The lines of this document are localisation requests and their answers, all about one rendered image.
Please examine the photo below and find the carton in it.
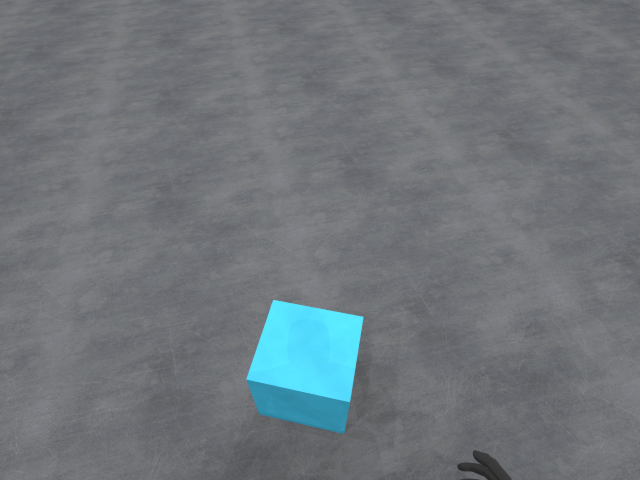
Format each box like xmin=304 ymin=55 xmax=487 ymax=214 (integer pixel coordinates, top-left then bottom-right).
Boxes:
xmin=246 ymin=300 xmax=363 ymax=434

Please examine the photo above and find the robot right hand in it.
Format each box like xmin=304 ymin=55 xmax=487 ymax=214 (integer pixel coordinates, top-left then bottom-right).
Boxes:
xmin=457 ymin=450 xmax=512 ymax=480

